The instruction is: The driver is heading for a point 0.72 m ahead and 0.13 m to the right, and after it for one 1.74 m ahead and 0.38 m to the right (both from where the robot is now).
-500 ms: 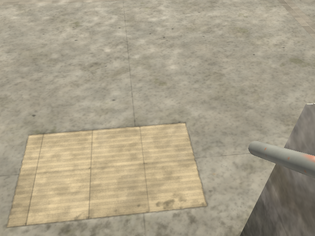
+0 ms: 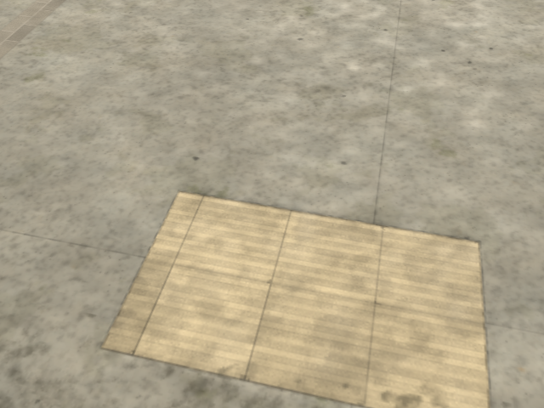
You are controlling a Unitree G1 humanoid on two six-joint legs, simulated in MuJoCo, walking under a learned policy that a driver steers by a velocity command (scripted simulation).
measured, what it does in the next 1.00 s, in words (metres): goes down: right foot 0.22 m lower, then left foot 0.22 m lower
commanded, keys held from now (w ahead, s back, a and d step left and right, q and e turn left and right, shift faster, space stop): w+q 0.12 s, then w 0.56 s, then w+e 0.18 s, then e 0.14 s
